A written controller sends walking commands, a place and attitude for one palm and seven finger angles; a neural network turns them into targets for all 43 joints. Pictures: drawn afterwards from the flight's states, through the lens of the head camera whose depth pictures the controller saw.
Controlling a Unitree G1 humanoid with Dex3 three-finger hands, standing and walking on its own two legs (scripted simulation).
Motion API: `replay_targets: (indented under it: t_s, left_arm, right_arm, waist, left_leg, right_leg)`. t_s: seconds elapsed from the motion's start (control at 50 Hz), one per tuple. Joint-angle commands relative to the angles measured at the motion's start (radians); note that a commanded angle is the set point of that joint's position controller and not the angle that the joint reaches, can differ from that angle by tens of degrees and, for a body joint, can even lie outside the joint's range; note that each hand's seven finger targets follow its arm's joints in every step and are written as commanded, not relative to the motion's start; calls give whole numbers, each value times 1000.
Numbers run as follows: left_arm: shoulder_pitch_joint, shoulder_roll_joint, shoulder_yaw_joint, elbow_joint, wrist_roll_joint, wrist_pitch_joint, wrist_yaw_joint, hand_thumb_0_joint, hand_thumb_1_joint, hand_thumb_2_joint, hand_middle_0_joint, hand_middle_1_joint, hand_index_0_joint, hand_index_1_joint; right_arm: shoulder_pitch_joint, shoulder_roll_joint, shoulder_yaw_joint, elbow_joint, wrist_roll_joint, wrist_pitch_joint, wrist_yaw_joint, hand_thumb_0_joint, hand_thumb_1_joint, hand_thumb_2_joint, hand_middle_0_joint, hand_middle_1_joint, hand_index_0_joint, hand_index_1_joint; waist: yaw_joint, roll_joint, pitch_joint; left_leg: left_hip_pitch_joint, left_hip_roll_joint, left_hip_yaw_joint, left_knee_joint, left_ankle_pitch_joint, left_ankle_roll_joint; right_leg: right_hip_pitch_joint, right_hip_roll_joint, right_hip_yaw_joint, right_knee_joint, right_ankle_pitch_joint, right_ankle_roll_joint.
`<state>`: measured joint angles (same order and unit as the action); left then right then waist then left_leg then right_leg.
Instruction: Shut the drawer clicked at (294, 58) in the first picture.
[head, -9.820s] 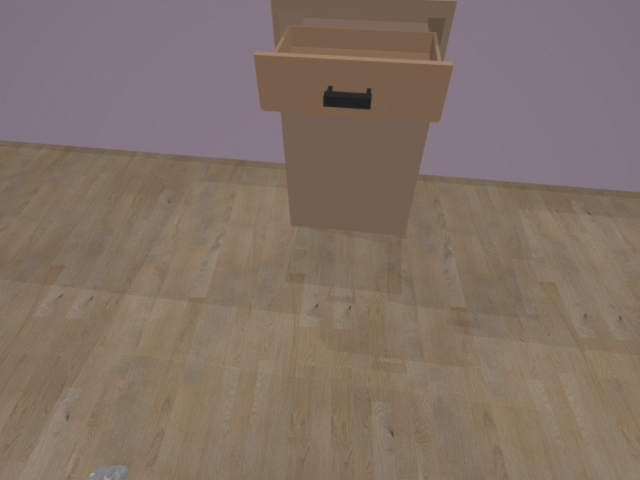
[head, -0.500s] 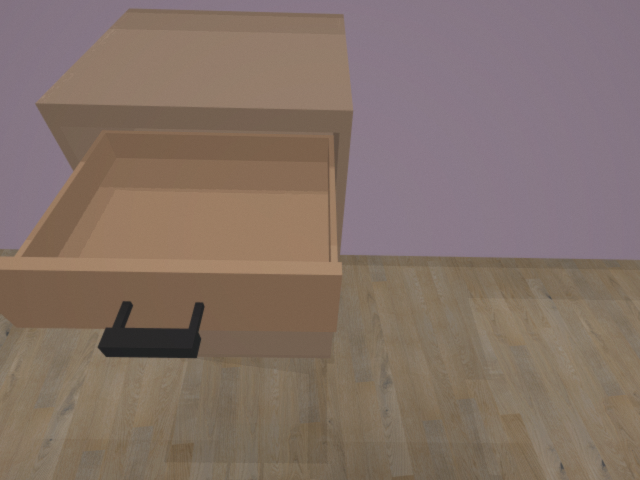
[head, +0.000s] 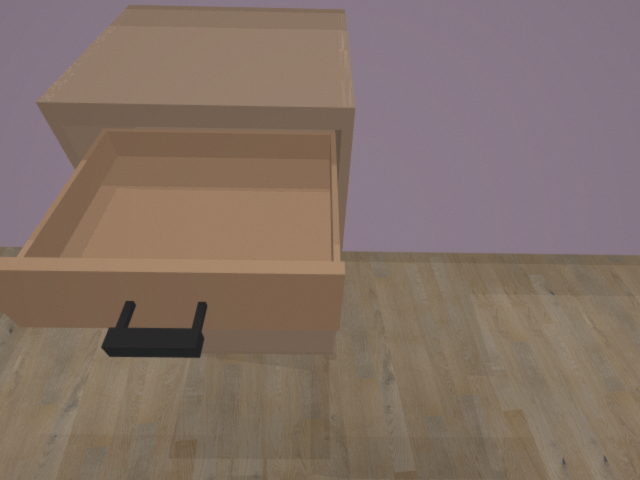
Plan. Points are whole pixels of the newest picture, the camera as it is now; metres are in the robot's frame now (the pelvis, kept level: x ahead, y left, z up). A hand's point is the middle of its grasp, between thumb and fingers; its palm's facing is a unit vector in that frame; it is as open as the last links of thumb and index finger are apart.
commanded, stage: look again from close up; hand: left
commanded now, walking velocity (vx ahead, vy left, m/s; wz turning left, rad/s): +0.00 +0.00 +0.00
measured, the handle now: (160, 325) +0.29 +0.23 +0.03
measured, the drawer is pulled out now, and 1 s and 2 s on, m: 0.30 0.30 0.30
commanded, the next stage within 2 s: raise the hand and make a fist in 0.02 s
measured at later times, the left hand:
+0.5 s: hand out of the picture +0.12 +0.15 -0.03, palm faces +0.04 -1.00 +0.00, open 6.5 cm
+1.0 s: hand out of the picture +0.12 +0.18 +0.04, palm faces +0.07 -1.00 -0.06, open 3.7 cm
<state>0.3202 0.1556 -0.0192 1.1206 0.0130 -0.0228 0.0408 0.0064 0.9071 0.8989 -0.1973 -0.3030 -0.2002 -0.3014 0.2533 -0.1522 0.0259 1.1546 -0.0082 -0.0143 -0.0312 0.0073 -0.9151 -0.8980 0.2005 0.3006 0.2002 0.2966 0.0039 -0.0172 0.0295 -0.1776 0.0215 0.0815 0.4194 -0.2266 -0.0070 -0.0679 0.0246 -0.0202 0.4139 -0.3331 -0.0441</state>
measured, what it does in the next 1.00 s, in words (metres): shifts its weight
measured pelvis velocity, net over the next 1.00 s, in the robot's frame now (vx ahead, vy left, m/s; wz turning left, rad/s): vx -0.05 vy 0.01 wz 0.05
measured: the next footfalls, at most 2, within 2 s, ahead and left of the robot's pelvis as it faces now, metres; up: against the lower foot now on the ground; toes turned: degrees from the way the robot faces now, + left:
none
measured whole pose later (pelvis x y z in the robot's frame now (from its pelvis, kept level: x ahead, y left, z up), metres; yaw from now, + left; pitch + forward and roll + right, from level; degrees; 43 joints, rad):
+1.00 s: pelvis -0.05 +0.01 -0.05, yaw +3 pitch +6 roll -1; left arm 0.62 0.20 0.07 -0.28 -0.23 -0.28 -0.13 0.02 0.90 0.90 -0.91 -1.07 -0.91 -1.07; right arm 0.30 -0.24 0.01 0.57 0.03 -0.23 -0.04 0.02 -0.90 -0.90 0.21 0.30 0.20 0.30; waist -0.02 0.05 -0.09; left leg -0.63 0.03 0.02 0.88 -0.36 0.01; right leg -0.49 0.01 -0.09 0.87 -0.49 -0.04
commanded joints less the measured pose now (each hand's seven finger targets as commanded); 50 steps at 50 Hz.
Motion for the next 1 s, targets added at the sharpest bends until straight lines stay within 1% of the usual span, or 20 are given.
replay_targets:
  t_s: [0.0,0.08,0.1,0.12,0.14,0.16,0.18,0.2,0.22,0.24,0.32,0.36,0.4,0.5,0.56,0.62,0.72,0.76,0.9,0.98]
  left_arm:
    - [83,98,21,-16,-3,-6,5,0,900,900,-200,-300,-200,-300]
    - [83,94,22,-16,-2,-6,5,0,900,900,-200,-300,-200,-300]
    - [140,105,24,-3,19,-37,43,0,900,900,-200,-300,-200,-300]
    - [-579,321,101,-1551,-196,-243,24,0,900,900,-220,-322,-220,-322]
    - [-183,246,102,-1338,-115,-205,74,0,900,900,-240,-343,-240,-343]
    - [107,79,8,-1187,-137,-75,109,0,900,900,-260,-365,-260,-365]
    - [121,-83,-92,-1147,-149,-52,83,0,900,900,-280,-387,-280,-387]
    - [57,-50,-76,-1228,-164,-90,64,0,900,900,-300,-408,-300,-408]
    - [60,16,-15,-1210,-154,-137,48,0,900,900,-320,-430,-320,-430]
    - [129,-5,-5,-1162,-159,-190,21,0,900,900,-340,-452,-340,-452]
    - [383,-57,44,-1023,-231,-450,-192,0,900,900,-420,-538,-420,-538]
    - [372,62,153,-1066,-241,-563,-282,0,900,900,-460,-582,-460,-582]
    - [254,141,183,-1344,-228,-627,-286,0,900,900,-500,-625,-500,-625]
    - [71,101,130,-1472,-242,-551,-183,0,900,900,-600,-733,-600,-733]
    - [-31,135,88,-1512,-220,-505,-180,0,900,900,-660,-798,-660,-798]
    - [-11,122,49,-1483,-225,-427,-214,0,900,900,-720,-863,-720,-863]
    - [112,140,130,-1453,-255,-291,-222,0,900,900,-820,-972,-820,-972]
    - [179,174,205,-1416,-260,-258,-197,0,900,900,-860,-1015,-860,-1015]
    - [282,123,149,-1623,-257,-322,-173,0,900,900,-1000,-1167,-1000,-1167]
    - [298,119,131,-1667,-256,-340,-174,0,900,900,-1080,-1253,-1080,-1253]
  right_arm:
    - [48,-94,-19,-33,-1,-14,-6,0,-900,-900,200,300,200,300]
    - [54,-93,-21,-32,-2,-16,-7,0,-900,-900,200,300,200,300]
    - [-38,-113,-29,-110,6,-24,3,0,-900,-900,200,300,200,300]
    - [32,-292,-59,-443,47,-166,-40,0,-900,-900,200,300,200,300]
    - [-45,-205,-41,-398,25,-257,-67,0,-900,-900,200,300,200,300]
    - [-27,-172,-61,-399,49,-294,-52,0,-900,-900,200,300,200,300]
    - [-3,-175,-52,-378,54,-299,-41,0,-900,-900,200,300,200,300]
    - [-40,-203,-71,-436,48,-312,-35,0,-900,-900,200,300,200,300]
    - [-33,-233,-85,-458,27,-319,-34,0,-900,-900,200,300,200,300]
    - [-43,-229,-90,-492,11,-320,-31,0,-900,-900,200,300,200,300]
    - [-139,-212,-107,-607,11,-303,16,0,-900,-900,200,300,200,300]
    - [-154,-216,-116,-656,19,-292,37,0,-900,-900,200,300,200,300]
    - [-161,-199,-121,-746,12,-285,40,0,-900,-900,200,300,200,300]
    - [-136,-189,-87,-794,30,-237,-2,0,-900,-900,200,300,200,300]
    - [-109,-200,-68,-795,35,-239,-25,0,-900,-900,200,300,200,300]
    - [-101,-200,-48,-800,41,-250,-39,0,-900,-900,200,300,200,300]
    - [-119,-188,-39,-798,47,-253,-44,0,-900,-900,200,300,200,300]
    - [-143,-180,-43,-783,43,-245,-45,0,-900,-900,200,300,200,300]
    - [-122,-180,-53,-786,37,-280,-20,0,-900,-900,200,300,200,300]
    - [-98,-193,-63,-775,41,-298,-16,0,-900,-900,200,300,200,300]
  waist:
    - [4,7,41]
    - [4,8,30]
    - [28,-29,89]
    - [-103,161,-411]
    - [7,376,-463]
    - [-30,268,-310]
    - [-39,118,-178]
    - [-57,48,-69]
    - [-81,-65,-85]
    - [-78,-165,-83]
    - [32,-263,-151]
    - [69,-107,-224]
    - [71,77,-408]
    - [-34,64,-196]
    - [-71,45,-192]
    - [-60,54,-207]
    - [3,38,-256]
    - [24,-42,-236]
    - [15,39,-232]
    - [0,11,-221]
  left_leg:
    - [46,87,-90,-52,189,40]
    - [56,88,-90,-49,211,42]
    - [-66,79,-46,221,250,12]
    - [230,-15,-56,46,375,54]
    - [362,23,-67,18,548,56]
    - [261,53,-104,20,618,34]
    - [163,49,-107,55,535,46]
    - [65,35,-116,102,361,51]
    - [-17,6,-110,158,231,55]
    - [-96,-9,-110,208,176,54]
    - [-398,-28,-84,360,46,8]
    - [-468,-35,-67,430,34,0]
    - [-391,-33,-40,466,77,22]
    - [-448,-13,-86,492,-167,40]
    - [-450,-9,-96,509,-221,49]
    - [-424,-10,-108,469,-212,50]
    - [-358,-9,-111,404,-104,45]
    - [-369,-7,-114,388,-72,43]
    - [-285,-8,-98,352,1,46]
    - [-270,-9,-105,350,-16,48]
  right_leg:
    - [-106,-128,94,-72,304,7]
    - [-103,-129,93,-68,318,7]
    - [-152,-193,166,-81,818,76]
    - [-68,-107,67,49,712,23]
    - [-110,-39,37,132,450,-2]
    - [-228,-29,-52,171,179,21]
    - [-288,-31,-66,142,149,33]
    - [-350,-32,-71,100,170,39]
    - [-396,-30,-76,96,195,42]
    - [-443,-26,-80,135,204,48]
    - [-518,-32,-52,342,217,50]
    - [-506,-52,5,416,253,34]
    - [-490,-40,23,463,210,20]
    - [-679,-30,56,356,-182,23]
    - [-686,-38,109,283,-310,31]
    - [-631,-35,91,261,-292,31]
    - [-493,-40,59,249,-127,38]
    - [-450,-43,54,245,-56,51]
    - [-454,-30,-17,286,58,42]
    - [-476,-23,-24,278,35,41]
